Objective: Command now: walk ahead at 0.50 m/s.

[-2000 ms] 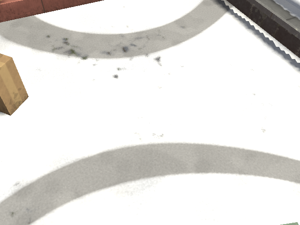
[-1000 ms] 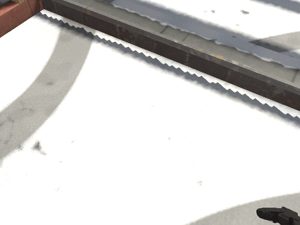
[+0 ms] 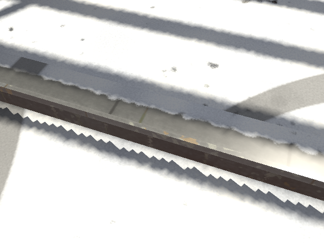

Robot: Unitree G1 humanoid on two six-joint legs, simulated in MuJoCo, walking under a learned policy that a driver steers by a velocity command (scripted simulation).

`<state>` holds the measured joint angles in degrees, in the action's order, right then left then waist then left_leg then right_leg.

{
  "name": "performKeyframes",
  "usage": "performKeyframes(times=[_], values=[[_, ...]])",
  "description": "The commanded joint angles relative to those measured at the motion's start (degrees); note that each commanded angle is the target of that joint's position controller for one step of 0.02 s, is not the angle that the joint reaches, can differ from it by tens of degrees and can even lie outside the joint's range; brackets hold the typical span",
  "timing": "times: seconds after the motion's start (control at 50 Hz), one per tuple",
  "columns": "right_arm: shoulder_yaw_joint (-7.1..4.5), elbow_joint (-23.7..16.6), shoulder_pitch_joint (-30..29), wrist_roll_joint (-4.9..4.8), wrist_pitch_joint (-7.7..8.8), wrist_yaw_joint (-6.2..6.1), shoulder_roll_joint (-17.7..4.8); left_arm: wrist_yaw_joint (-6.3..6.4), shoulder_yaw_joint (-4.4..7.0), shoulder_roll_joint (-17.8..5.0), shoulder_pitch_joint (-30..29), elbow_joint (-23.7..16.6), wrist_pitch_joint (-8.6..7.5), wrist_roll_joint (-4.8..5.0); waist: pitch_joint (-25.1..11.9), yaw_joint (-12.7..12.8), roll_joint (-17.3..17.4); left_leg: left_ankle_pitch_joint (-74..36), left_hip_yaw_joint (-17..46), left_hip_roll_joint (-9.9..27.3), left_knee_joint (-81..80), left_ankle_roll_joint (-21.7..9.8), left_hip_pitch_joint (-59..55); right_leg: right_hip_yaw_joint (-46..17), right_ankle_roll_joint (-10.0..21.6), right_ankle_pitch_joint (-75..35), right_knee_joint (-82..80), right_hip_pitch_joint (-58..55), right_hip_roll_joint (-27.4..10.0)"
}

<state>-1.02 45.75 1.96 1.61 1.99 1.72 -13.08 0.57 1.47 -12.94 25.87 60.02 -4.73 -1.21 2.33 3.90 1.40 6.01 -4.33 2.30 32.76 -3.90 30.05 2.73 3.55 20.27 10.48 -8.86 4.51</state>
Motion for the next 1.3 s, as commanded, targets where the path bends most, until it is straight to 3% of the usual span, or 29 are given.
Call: performKeyframes(times=[0.02,0.04,0.06,0.08,0.1,0.12,0.16,0.22,0.34,0.44,0.5,0.54,0.56,0.58,0.6,0.64,0.68,0.76,0.92,1.0,1.02,1.04,1.06,1.08,1.1,1.12,1.16,1.24,1.3], values=[[-2.55,1.4,13.3,0.33,1.67,-1.24,-7.4,0.44,1.88,-10.1,-1.4,-1.4,-0.18,-0.09,-5.1,-9.4,-4.3,2.3,-2.1,-4.6,-5.5,-3.7,-16.9,-2.6,4.7,-59.5,21.0,3.3,-14.6],[-3.70,4.2,23.7,1.55,2.21,-1.97,-10.7,0.33,1.35,-8.8,-1.5,-2.5,-0.32,0.41,-11.5,-13.2,-1.6,4.0,5.6,2.8,-6.1,-6.2,-32.8,-1.2,3.7,-45.3,35.7,14.1,-12.2],[-5.72,5.1,29.1,2.38,2.08,-2.08,-18.0,-0.38,0.06,-2.4,5.2,-3.7,-0.40,2.64,-19.6,-11.1,12.4,9.5,34.7,20.9,-10.3,-14.7,-50.2,2.3,0.6,-9.2,60.1,35.6,-1.2],[-5.14,5.0,25.0,-0.03,1.48,-1.43,-14.8,-0.32,1.47,-7.5,2.4,-3.0,-0.47,0.68,-18.2,-10.1,5.8,9.5,43.7,20.9,-16.9,-14.5,-46.4,-6.7,1.9,7.8,65.6,41.8,-0.3],[-4.44,4.1,17.8,-0.94,1.39,-1.26,-12.2,-0.52,1.88,-7.6,-2.5,-4.6,-0.44,0.51,-8.3,-7.0,3.5,11.7,33.0,19.0,-17.5,-12.7,-37.3,-7.2,2.3,2.8,65.6,44.6,-4.2],[-3.39,3.6,13.8,-0.85,1.68,-0.92,-8.1,-0.82,1.58,-6.8,-5.0,-5.1,-0.66,0.58,-3.7,-5.8,0.5,7.9,26.6,16.6,-20.1,-11.3,-29.6,-6.5,2.2,-1.3,62.2,43.4,-6.5],[-2.27,5.0,12.1,-0.97,2.36,-1.03,-4.8,-1.22,1.27,-4.5,-4.4,-4.7,0.64,-0.44,0.1,-2.6,2.4,0.9,17.0,11.4,-23.1,-7.8,-20.7,-5.6,1.2,-3.9,56.0,38.1,-9.2],[-2.43,7.5,15.8,-1.02,3.61,-0.96,-6.0,-2.17,1.08,-3.0,-5.7,-5.2,1.89,-0.76,-0.1,-1.8,2.4,-6.4,11.9,9.8,-24.9,-8.3,-19.3,-3.6,-0.4,-6.8,52.9,38.0,-9.7],[-2.36,10.0,20.3,-1.25,3.82,-0.98,-6.6,-2.69,0.38,-2.6,-20.7,-10.3,1.77,-0.32,3.1,-4.6,2.2,-8.5,6.7,7.1,-27.3,-7.4,-21.9,-0.2,-2.9,-18.3,33.6,42.8,-10.6],[-2.54,12.2,24.4,-0.84,3.77,-1.60,-7.6,-2.38,0.20,-3.2,-27.2,-12.4,1.29,-0.08,3.3,-6.6,2.5,-14.9,6.4,9.5,-24.8,-7.1,-30.0,0.8,-1.7,-19.0,23.3,41.3,-8.7],[-2.62,12.9,23.5,-0.46,3.29,-2.17,-8.0,-2.01,0.84,-4.4,-25.6,-12.5,0.40,-0.27,2.4,-5.0,2.3,-25.7,7.5,11.0,-18.7,-6.1,-33.7,0.6,0.3,-13.1,19.5,36.8,-6.8],[-2.46,12.6,21.3,-0.59,3.10,-2.09,-8.0,-1.03,1.94,-6.3,-12.0,-8.1,-0.91,-0.90,-4.9,0.8,0.5,-34.0,5.7,7.4,-2.8,-4.2,-30.4,1.3,2.4,-13.7,13.5,19.1,-4.4],[-1.74,10.8,20.4,-1.19,3.42,-1.91,-6.4,-0.10,3.17,-10.6,-1.8,-6.1,-1.57,-2.33,-12.0,4.3,-3.9,-20.1,4.0,4.3,11.7,-3.0,-20.1,-8.5,4.7,-11.4,12.8,4.2,-14.2],[-0.27,9.8,27.9,-3.38,3.34,-1.66,0.5,0.05,4.94,-17.1,1.6,-5.4,-1.03,-2.85,-18.8,1.6,-18.4,17.9,-0.6,-5.4,30.9,-0.6,-0.2,-32.5,11.6,-9.0,8.1,-10.6,-30.5],[-2.16,11.2,25.0,-1.73,2.61,-2.30,-6.9,-0.32,4.42,-13.5,-2.2,-6.4,-0.18,-0.99,-16.7,1.0,-9.0,22.5,6.4,-3.1,36.1,-1.6,2.9,-34.4,10.8,-5.2,5.9,-5.1,-29.2],[-2.23,10.3,19.4,-1.38,2.55,-1.70,-5.1,-0.56,2.60,-6.5,-11.1,-7.8,-0.54,-0.28,-4.9,-2.1,-4.6,13.7,7.5,1.6,33.8,-1.7,2.5,-20.0,7.6,-8.2,1.5,8.6,-24.4],[-2.44,10.2,18.4,-0.14,1.18,-1.06,-4.0,0.11,1.80,-4.2,-12.2,-7.1,-1.30,0.04,-1.9,-4.3,-5.7,10.6,6.9,3.2,31.6,-0.8,-0.2,-11.3,4.9,-15.3,-0.8,14.5,-20.8],[-2.54,8.9,15.2,0.13,-0.61,0.05,-2.0,0.41,1.97,-5.2,-8.9,-5.6,-2.70,0.62,-1.7,-5.6,-5.4,6.0,5.3,3.9,31.5,0.7,3.2,-3.2,5.0,-23.5,-1.9,14.7,-20.2],[-0.73,4.4,0.0,0.31,0.22,-0.16,-0.4,-0.32,1.42,-6.0,-2.8,-1.7,-2.10,0.29,1.0,-3.4,-5.7,-0.8,-0.6,0.7,5.7,2.4,-1.1,0.5,6.4,-37.8,-0.2,14.1,-16.0],[-1.03,4.2,1.6,0.03,1.80,-1.23,-2.7,-0.21,1.84,-6.8,-3.5,-1.5,-1.21,0.04,-1.0,-4.5,-7.6,3.1,0.4,-0.9,-1.0,0.9,-6.5,-3.2,5.9,-44.3,7.1,9.8,-17.2],[-1.26,6.8,9.5,0.01,2.23,-1.90,-2.4,-0.18,1.73,-6.1,-5.1,-2.1,-0.84,0.17,-4.7,-8.2,-6.8,2.3,-0.9,-2.6,-5.0,0.5,-15.1,-2.4,5.5,-47.7,15.4,10.7,-15.3],[-2.19,9.5,17.4,0.82,3.04,-2.49,-4.8,-0.25,1.43,-5.1,-5.7,-2.7,-0.74,0.91,-8.9,-11.0,-3.1,-1.0,0.0,-1.0,-8.7,0.2,-26.3,-0.9,4.3,-41.2,25.8,15.7,-12.0],[-3.70,10.4,25.2,2.38,3.67,-3.10,-11.2,-0.09,0.65,-2.3,-5.3,-5.1,-0.73,1.59,-14.5,-12.5,6.1,-6.3,15.4,13.9,-11.2,-1.4,-38.2,1.5,2.2,-18.3,42.4,27.2,-7.7],[-5.20,10.3,24.2,1.40,2.59,-3.03,-16.8,0.38,0.17,2.1,2.3,-4.6,0.12,2.54,-17.5,-8.5,16.6,-8.5,30.4,24.0,-15.4,-7.7,-44.3,1.4,1.0,11.6,55.6,41.7,-0.6],[-4.68,8.7,19.8,0.09,1.68,-2.65,-12.2,0.69,1.48,-2.4,0.4,-3.1,1.41,0.60,-13.4,-8.0,6.5,9.6,28.4,21.8,-16.4,-8.5,-37.3,-3.5,1.7,10.2,63.6,44.3,-5.1],[-3.36,8.0,15.7,-0.20,1.61,-2.17,-7.1,0.08,1.89,-2.2,-3.2,-3.8,1.70,-0.10,-5.9,-7.0,3.6,21.4,24.9,19.2,-19.4,-7.4,-30.0,-3.2,1.7,5.9,68.7,48.0,-6.6],[-2.23,7.7,11.4,-0.63,2.13,-2.12,-3.2,-0.75,2.44,-1.0,-5.8,-5.1,2.11,-0.79,0.1,-3.8,3.5,20.0,16.5,15.3,-23.8,-3.8,-20.2,-3.1,0.9,-1.5,69.1,48.4,-9.2],[-1.99,10.5,17.0,0.31,3.80,-2.30,-2.0,-1.37,2.70,2.4,-8.8,-7.7,3.95,-0.60,-0.7,-2.8,2.2,10.7,7.8,14.8,-21.7,-4.1,-18.5,-2.3,-0.3,-6.9,82.9,55.1,-8.5],[-1.69,12.8,23.9,0.87,4.33,-2.21,-1.8,0.91,1.51,5.7,-19.1,-14.2,5.46,-0.17,1.3,-5.1,4.6,19.4,10.4,19.2,-23.4,-6.6,-22.9,-2.5,1.4,0.9,108.6,75.5,-7.1]])
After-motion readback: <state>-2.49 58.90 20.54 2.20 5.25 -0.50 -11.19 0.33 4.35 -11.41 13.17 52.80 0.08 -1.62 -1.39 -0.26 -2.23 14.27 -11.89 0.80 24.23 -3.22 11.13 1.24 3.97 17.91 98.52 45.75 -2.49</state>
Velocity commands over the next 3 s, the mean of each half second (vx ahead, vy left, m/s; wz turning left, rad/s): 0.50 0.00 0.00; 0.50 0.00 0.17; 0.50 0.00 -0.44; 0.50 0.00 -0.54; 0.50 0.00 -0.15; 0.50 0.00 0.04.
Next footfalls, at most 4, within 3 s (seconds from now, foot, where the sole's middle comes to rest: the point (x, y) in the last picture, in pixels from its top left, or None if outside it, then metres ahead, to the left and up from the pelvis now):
0.04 left None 0.19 0.10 -0.77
0.54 right None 0.47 -0.10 -0.77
1.06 left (152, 194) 0.67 0.12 -0.77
1.62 right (214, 121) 0.95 -0.14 -0.60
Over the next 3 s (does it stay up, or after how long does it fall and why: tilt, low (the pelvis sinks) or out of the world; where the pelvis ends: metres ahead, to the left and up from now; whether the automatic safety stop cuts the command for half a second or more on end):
stays up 1.52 -0.43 0.19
